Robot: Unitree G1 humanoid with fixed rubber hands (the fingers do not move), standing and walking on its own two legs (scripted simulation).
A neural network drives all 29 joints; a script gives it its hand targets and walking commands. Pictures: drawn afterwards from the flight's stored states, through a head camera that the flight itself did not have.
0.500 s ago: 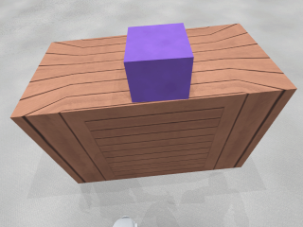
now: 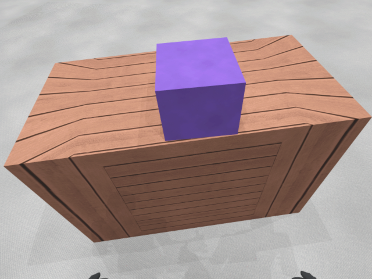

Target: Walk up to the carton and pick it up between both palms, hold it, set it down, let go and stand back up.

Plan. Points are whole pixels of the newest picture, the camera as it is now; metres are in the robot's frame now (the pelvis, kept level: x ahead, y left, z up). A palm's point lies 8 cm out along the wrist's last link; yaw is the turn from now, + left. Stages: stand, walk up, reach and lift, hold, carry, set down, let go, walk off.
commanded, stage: walk up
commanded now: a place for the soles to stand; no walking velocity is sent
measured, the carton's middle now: (196, 88) +0.64 -0.03 +0.05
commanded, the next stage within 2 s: none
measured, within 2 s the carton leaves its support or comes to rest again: neither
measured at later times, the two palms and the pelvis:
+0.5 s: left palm out of the picture +0.08 +0.25 -0.11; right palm out of the picture +0.05 -0.26 -0.11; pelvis +0.00 +0.00 +0.00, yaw +0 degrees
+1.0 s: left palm out of the picture +0.07 +0.13 -0.09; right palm out of the picture +0.12 -0.39 -0.12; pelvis +0.07 -0.13 +0.01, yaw +0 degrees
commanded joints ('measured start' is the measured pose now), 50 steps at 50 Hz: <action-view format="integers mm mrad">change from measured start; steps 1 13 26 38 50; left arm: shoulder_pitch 16 -37 -35 492 268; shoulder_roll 153 174 171 285 227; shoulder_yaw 48 32 58 116 75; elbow -89 -64 -99 15 1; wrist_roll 3 5 55 49 43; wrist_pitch -36 -22 -22 -56 -86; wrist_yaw -1 -5 -56 -33 32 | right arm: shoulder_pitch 34 45 235 87 210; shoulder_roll -148 -127 -303 -70 -114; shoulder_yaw -47 -40 -107 -35 -79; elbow -83 -81 -20 -72 12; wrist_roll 5 -2 -48 -53 -46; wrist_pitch -42 -33 -53 -23 -7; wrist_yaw -17 -3 -42 -6 42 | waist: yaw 17 7 -38 178 12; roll -80 -16 94 -303 -100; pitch -142 -37 96 -39 94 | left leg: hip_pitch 66 30 138 -476 -402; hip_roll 70 61 415 -69 -34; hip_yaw -78 -86 -610 80 -153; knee -63 -113 -404 436 465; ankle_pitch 231 73 -668 -508 138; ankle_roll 71 63 327 101 -25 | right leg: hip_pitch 72 -11 -470 317 73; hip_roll -89 -92 -58 -155 -250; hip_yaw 122 134 91 232 258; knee -122 -181 341 -204 -453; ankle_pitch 314 107 -221 -362 -325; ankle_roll -40 -32 5 11 -16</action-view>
